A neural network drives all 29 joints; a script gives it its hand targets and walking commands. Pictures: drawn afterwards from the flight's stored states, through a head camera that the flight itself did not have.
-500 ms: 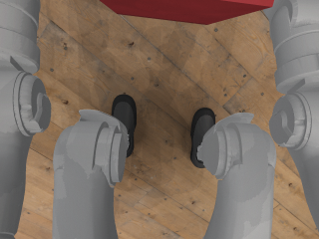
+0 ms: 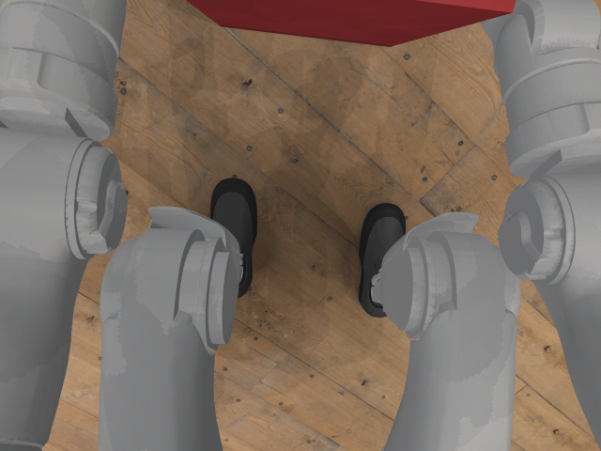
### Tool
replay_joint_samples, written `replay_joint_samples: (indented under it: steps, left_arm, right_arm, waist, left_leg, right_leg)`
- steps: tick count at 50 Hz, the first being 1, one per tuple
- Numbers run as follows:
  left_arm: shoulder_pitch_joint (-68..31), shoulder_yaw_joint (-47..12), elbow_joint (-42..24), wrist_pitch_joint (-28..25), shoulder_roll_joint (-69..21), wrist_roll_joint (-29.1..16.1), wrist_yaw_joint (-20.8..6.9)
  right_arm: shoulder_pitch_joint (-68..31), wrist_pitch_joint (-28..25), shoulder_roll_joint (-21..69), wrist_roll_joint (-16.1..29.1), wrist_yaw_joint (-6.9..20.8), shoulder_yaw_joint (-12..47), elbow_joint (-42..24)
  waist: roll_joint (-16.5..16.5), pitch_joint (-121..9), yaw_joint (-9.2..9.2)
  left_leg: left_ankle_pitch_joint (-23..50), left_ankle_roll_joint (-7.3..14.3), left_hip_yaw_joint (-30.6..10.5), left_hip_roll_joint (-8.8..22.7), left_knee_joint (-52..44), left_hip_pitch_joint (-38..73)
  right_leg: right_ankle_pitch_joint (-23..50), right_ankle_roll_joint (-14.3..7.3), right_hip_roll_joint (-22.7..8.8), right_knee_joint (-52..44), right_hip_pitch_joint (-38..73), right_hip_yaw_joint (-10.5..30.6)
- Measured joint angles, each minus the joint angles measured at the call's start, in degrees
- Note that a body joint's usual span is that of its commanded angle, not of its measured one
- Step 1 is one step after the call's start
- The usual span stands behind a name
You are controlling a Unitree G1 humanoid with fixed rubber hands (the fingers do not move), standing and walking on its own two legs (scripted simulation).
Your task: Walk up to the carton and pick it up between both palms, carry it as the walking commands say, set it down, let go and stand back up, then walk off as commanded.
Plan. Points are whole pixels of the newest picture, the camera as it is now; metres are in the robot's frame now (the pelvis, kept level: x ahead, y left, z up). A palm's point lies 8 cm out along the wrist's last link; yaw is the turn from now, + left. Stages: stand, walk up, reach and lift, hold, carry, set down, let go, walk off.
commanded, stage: reach and lift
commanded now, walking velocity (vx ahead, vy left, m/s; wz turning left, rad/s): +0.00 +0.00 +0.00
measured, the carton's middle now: out of the picture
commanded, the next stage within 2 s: none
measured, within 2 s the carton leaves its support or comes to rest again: leaves its support in 0.90 s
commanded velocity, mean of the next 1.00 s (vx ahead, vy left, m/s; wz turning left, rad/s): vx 0.00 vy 0.00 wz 0.00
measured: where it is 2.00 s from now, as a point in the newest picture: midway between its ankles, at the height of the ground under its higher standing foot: (307, 267)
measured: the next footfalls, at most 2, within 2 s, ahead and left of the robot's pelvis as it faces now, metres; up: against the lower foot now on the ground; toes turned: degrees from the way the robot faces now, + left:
none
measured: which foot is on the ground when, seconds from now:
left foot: down 0.00-1.00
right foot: down 0.00-1.00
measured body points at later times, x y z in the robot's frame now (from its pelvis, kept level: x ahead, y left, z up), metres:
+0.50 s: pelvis +0.00 +0.00 +0.00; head +0.39 +0.01 +0.20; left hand +0.59 +0.17 -0.20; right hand +0.57 -0.17 -0.21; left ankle +0.14 +0.11 -0.36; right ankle +0.11 -0.14 -0.36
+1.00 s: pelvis +0.00 +0.00 +0.00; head +0.39 +0.02 +0.20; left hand +0.60 +0.18 -0.18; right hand +0.57 -0.15 -0.19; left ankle +0.14 +0.11 -0.36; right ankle +0.11 -0.14 -0.36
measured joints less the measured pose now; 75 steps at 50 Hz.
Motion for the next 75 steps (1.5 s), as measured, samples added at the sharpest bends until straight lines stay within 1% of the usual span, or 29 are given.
replay_joint_samples:
  steps: [3,10,14,19,22,27,34,38,41,45,48,52,55,59,68,72,75]
  left_arm:
    - [-0.2,0.0,0.0,-0.2,-0.8,0.9,0.6]
    - [-0.3,0.1,0.0,-0.2,-0.8,1.8,0.7]
    - [-0.5,2.0,0.0,0.3,-1.3,3.4,0.6]
    - [-0.7,5.1,0.0,1.4,-1.6,6.0,-0.9]
    - [-0.7,6.4,0.0,2.1,-1.6,6.9,-2.0]
    - [-0.7,6.8,0.0,2.9,-1.3,7.0,-3.1]
    - [-0.9,6.8,-0.1,3.8,-1.1,7.1,-3.2]
    - [-0.9,6.0,-1.3,5.3,-0.8,6.9,-2.6]
    - [-0.8,5.1,-2.3,6.4,-0.4,6.2,-1.5]
    - [-0.5,4.7,-3.5,8.0,0.6,4.7,-1.7]
    - [-0.3,4.6,-4.4,8.9,0.8,4.5,-1.8]
    - [0.2,3.9,-6.9,10.8,1.1,4.3,-1.6]
    - [0.0,4.0,-6.9,11.5,1.0,4.6,-1.6]
    - [-0.4,4.9,-6.9,12.0,0.3,6.2,-1.6]
    - [-0.8,6.8,-7.1,13.9,-0.7,8.4,-1.7]
    - [0.2,6.8,-9.9,15.5,-0.8,8.4,-1.6]
    - [0.5,7.5,-10.7,15.9,-1.1,8.5,-1.6]
  right_arm:
    - [0.0,0.0,0.0,0.1,-0.1,0.2,0.0]
    - [0.0,0.0,0.1,0.3,-0.1,0.0,-0.1]
    - [0.0,0.2,0.8,0.4,0.0,-2.1,-0.1]
    - [0.0,2.0,1.8,0.4,0.4,-5.6,-0.9]
    - [0.2,3.2,2.0,0.4,0.7,-6.7,-1.8]
    - [0.7,4.7,2.2,0.3,0.9,-7.2,-3.1]
    - [1.0,6.6,2.4,0.3,0.8,-7.0,-5.0]
    - [1.1,8.1,2.5,0.3,0.0,-6.2,-6.6]
    - [1.1,9.4,3.2,0.3,-1.8,-5.4,-8.3]
    - [1.2,10.9,3.9,0.3,-2.5,-5.6,-9.9]
    - [1.2,11.9,4.1,0.3,-2.7,-5.8,-10.8]
    - [1.4,13.3,4.4,0.3,-2.8,-6.5,-12.5]
    - [1.4,13.7,4.8,0.3,-2.8,-8.1,-12.8]
    - [1.4,14.1,5.0,-0.4,-2.3,-9.9,-12.9]
    - [1.4,16.6,5.2,-2.0,-1.7,-11.7,-14.1]
    - [2.2,17.5,5.6,-2.1,-1.7,-11.8,-16.0]
    - [2.7,18.1,5.8,-2.6,-1.7,-11.9,-17.4]
  waist:
    - [0.0,0.0,0.0]
    - [0.0,0.0,0.0]
    - [0.0,0.0,0.0]
    - [0.0,0.0,0.0]
    - [0.0,0.0,0.0]
    - [0.0,0.0,0.0]
    - [0.0,0.0,0.0]
    - [0.0,0.0,0.0]
    - [0.0,0.1,0.0]
    - [0.0,0.1,0.0]
    - [0.0,0.2,0.0]
    - [0.0,0.3,-0.01]
    - [0.0,0.2,-0.01]
    - [0.1,0.1,-0.01]
    - [0.5,0.1,0.0]
    - [0.6,0.2,0.0]
    - [0.6,0.2,0.0]
  left_leg:
    - [0.0,0.0,0.0,0.0,0.0,0.0]
    - [0.0,0.0,-0.1,0.0,0.0,0.0]
    - [0.0,0.0,-0.1,0.0,0.0,0.0]
    - [-0.1,0.0,-0.1,0.0,0.2,0.0]
    - [-0.2,0.0,-0.1,0.0,0.5,-0.1]
    - [-0.4,0.0,-0.2,0.0,1.2,-0.2]
    - [-0.4,0.0,-0.2,0.0,1.3,-0.2]
    - [-0.4,0.0,-0.2,0.0,1.3,-0.2]
    - [-0.4,-0.1,-0.2,0.0,1.3,-0.2]
    - [-0.4,-0.1,-0.2,0.0,1.3,-0.1]
    - [-0.4,-0.1,-0.2,0.0,1.3,0.2]
    - [-0.4,-0.1,-0.5,0.0,1.3,1.3]
    - [-0.5,0.1,-0.8,0.0,1.3,2.4]
    - [-0.6,0.3,-1.3,0.0,1.3,3.6]
    - [-0.8,0.5,-1.7,0.0,0.8,5.1]
    - [-0.9,0.5,-1.8,0.0,0.2,5.9]
    - [-1.0,0.5,-1.8,0.0,-0.4,6.9]
  right_leg:
    - [0.0,0.0,0.0,0.0,0.0,0.0]
    - [0.0,0.0,0.0,0.0,0.0,-0.1]
    - [0.0,0.0,0.0,0.0,0.0,-0.1]
    - [0.0,-0.1,0.1,0.1,0.0,-0.1]
    - [-0.2,-0.1,0.1,0.5,-0.1,-0.1]
    - [-0.4,-0.2,0.2,1.2,-0.2,-0.1]
    - [-0.4,-0.3,0.2,1.4,-0.3,-0.1]
    - [-0.4,-0.3,0.2,1.4,-0.3,-0.1]
    - [-0.4,-0.3,0.2,1.4,-0.3,-0.1]
    - [-0.4,-0.3,0.2,1.3,0.0,-0.1]
    - [-0.4,-0.2,0.2,1.1,0.4,-0.2]
    - [-0.4,-0.1,0.2,0.7,1.8,-0.4]
    - [-0.4,-0.1,0.2,0.3,3.3,-0.8]
    - [-0.4,-0.1,0.2,-0.2,4.8,-1.2]
    - [-0.4,-0.1,0.2,-1.3,6.8,-1.7]
    - [-0.4,0.0,0.2,-2.1,7.5,-1.7]
    - [-0.4,0.0,0.2,-2.7,8.4,-1.7]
